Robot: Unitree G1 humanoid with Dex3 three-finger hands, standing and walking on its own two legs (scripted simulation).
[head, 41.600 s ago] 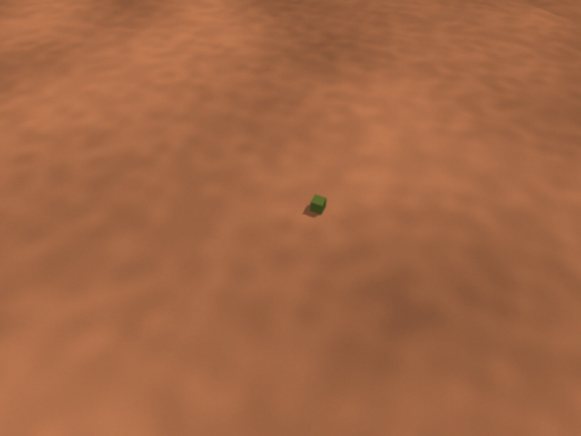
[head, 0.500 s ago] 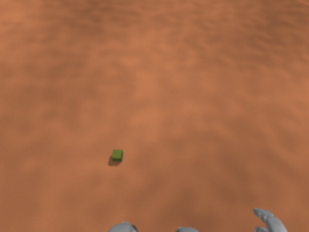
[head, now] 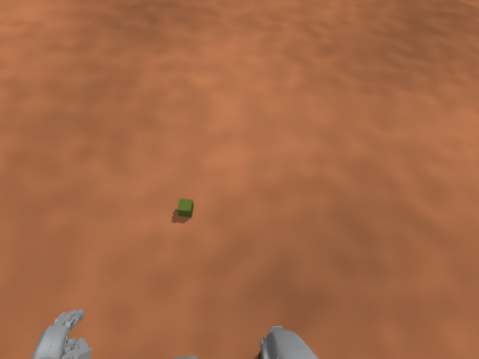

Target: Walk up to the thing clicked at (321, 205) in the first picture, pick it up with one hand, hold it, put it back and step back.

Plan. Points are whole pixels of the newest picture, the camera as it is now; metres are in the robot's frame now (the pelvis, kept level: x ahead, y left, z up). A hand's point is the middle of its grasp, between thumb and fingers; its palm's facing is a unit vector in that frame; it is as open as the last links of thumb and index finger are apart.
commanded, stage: step back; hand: left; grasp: from above
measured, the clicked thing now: (185, 208) +0.77 +0.20 -0.73
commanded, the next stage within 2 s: stand in 1.60 s
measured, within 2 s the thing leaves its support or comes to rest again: neither
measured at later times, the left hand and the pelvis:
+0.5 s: hand out of the picture -0.10 +0.23 -0.12, palm faces -0.05 -0.91 -0.42, open 7.4 cm; pelvis -0.18 -0.03 +0.01, yaw -4 degrees
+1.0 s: hand out of the picture -0.20 +0.23 -0.14, palm faces +0.03 -0.94 -0.35, open 7.4 cm; pelvis -0.25 -0.04 +0.01, yaw +1 degrees
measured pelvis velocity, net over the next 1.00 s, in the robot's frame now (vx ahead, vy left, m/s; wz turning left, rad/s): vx -0.25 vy -0.04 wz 0.02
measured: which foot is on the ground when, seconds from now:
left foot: down 0.00-0.36, up 0.38-0.64, down 0.66-1.00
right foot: up 0.00-0.30, down 0.32-1.00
